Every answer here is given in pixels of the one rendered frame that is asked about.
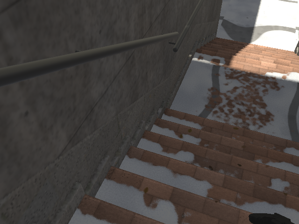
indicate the robot right hand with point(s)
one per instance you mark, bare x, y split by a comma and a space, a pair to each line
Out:
264, 218

